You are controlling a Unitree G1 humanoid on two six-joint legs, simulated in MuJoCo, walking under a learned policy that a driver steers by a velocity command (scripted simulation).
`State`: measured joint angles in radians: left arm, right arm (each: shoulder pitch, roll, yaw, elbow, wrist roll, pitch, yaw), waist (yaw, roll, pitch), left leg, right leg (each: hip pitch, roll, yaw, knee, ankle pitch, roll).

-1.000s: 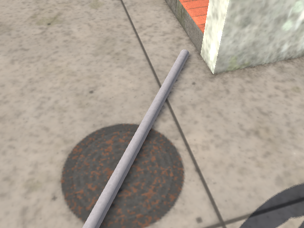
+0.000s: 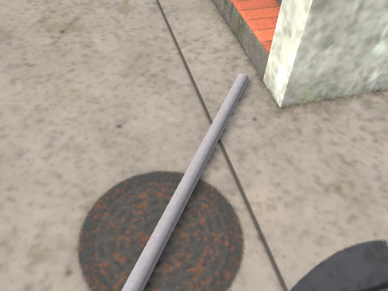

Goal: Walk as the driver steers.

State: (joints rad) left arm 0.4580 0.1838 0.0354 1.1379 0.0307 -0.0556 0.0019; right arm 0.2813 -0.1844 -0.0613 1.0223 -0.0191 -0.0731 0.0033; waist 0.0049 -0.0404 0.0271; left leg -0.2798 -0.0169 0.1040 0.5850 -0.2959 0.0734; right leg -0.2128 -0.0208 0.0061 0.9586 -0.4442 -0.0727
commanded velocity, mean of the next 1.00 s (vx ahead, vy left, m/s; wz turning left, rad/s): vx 0.29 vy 0.00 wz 0.35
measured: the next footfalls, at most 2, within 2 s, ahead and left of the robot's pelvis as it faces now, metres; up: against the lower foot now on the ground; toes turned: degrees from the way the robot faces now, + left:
right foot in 0.42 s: +0.41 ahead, -0.07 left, +0.00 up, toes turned +2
left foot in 0.74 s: +0.41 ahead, +0.11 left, +0.00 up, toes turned +25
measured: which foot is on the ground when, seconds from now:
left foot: down 0.00-0.44, up 0.46-0.72, down 0.74-1.00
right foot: up 0.00-0.40, down 0.42-0.94, up 0.96-1.00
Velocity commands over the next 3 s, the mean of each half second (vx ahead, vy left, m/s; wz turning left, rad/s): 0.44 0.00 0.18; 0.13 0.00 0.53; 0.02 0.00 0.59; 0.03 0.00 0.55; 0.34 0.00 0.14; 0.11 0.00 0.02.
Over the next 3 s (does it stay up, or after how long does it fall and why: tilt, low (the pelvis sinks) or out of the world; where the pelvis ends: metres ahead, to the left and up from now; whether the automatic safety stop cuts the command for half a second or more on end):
stays up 0.54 0.27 0.01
